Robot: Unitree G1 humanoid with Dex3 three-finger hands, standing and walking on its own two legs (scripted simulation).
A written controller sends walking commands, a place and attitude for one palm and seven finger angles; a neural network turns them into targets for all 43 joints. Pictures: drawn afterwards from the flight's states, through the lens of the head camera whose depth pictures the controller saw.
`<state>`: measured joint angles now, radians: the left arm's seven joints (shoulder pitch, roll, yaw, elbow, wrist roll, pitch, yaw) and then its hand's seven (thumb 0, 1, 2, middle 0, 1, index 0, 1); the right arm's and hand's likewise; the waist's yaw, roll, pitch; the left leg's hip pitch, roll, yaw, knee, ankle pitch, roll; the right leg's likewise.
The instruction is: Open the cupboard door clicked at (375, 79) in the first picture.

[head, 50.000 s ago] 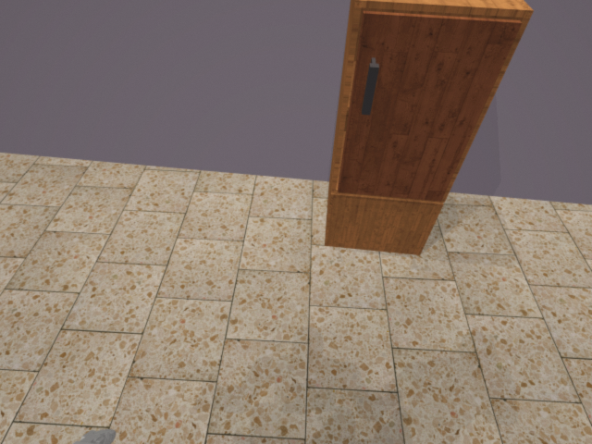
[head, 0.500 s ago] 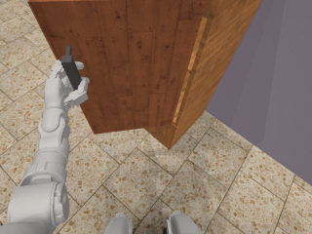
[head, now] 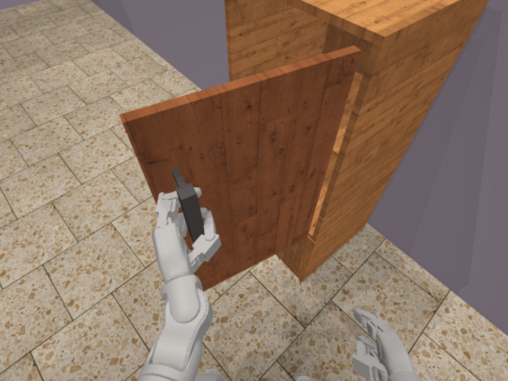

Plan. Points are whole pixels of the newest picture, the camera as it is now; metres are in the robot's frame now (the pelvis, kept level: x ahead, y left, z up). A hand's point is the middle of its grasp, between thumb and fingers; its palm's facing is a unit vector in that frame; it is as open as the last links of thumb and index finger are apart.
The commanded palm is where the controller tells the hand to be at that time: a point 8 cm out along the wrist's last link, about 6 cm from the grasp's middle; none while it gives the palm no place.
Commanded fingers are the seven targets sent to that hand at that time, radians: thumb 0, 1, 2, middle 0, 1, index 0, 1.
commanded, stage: pull the door open along its arc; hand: left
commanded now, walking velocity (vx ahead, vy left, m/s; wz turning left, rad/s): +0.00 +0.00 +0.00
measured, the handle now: (188, 207) +0.37 +0.13 +0.06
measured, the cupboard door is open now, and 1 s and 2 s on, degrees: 79 91 92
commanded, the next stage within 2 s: open thumb and fingers to let go in 0.32 s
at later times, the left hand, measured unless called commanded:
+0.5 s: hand (240, 263) +0.28 +0.04 +0.06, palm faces +0.35 -0.94 -0.03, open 6.4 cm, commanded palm +0.23 +0.08 +0.06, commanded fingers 0.00 0.55 0.75 -0.38 -1.31 -0.38 -1.31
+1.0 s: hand (227, 269) +0.27 +0.06 +0.06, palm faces +0.36 -0.93 -0.01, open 13.3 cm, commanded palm +0.22 +0.08 +0.06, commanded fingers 0.00 -0.50 0.30 -0.23 -0.80 -0.23 -0.80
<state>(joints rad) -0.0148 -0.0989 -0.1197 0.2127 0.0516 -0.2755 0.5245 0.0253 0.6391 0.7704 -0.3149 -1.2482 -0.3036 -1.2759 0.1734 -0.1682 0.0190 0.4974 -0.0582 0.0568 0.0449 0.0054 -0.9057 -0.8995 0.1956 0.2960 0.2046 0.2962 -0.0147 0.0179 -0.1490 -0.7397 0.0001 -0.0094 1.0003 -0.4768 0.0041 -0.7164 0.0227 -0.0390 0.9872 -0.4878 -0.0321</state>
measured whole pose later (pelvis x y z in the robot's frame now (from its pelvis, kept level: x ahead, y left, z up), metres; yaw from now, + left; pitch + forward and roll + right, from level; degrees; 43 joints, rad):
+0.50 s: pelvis +0.01 -0.04 +0.01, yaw +3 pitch +10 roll +1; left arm 0.20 -0.07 -0.27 0.06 0.08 -0.20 0.55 0.00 0.62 0.75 -0.31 -1.30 -0.35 -1.33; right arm 0.21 -0.20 0.00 0.54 -0.06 0.00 0.01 0.01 -0.91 -0.90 0.20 0.30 0.20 0.30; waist -0.03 0.03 -0.15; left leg -0.67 0.00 -0.07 0.95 -0.46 -0.04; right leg -0.64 0.03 -0.09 0.96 -0.51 -0.08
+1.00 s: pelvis -0.01 -0.02 +0.00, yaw +2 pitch +10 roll +0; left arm 0.15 -0.08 -0.27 0.09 0.08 -0.23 0.57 0.00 -0.37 0.36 -0.30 -1.15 -0.30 -1.15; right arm 0.21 -0.18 0.01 0.54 -0.06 -0.03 0.01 0.01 -0.90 -0.90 0.20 0.30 0.20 0.30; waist -0.01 0.04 -0.14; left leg -0.72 -0.01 -0.06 1.00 -0.46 -0.03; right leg -0.69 0.02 -0.09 1.00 -0.50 -0.06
